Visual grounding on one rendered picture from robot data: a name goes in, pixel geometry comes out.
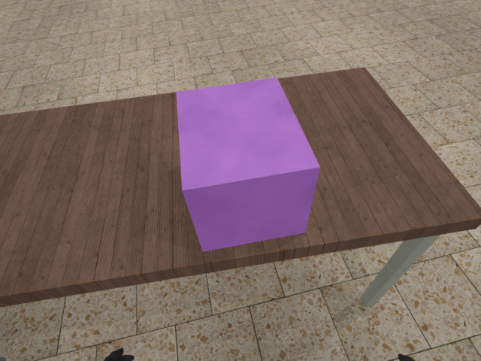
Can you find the table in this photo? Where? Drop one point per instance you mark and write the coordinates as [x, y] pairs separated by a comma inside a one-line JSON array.
[[91, 195]]

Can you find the carton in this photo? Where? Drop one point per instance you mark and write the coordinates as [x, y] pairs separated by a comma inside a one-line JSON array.
[[248, 172]]

